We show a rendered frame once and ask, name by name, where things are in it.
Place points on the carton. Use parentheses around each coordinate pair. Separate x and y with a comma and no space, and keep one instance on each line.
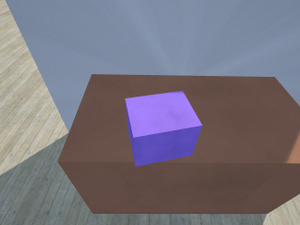
(161,127)

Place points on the pedestal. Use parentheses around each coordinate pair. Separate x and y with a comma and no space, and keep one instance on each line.
(246,160)

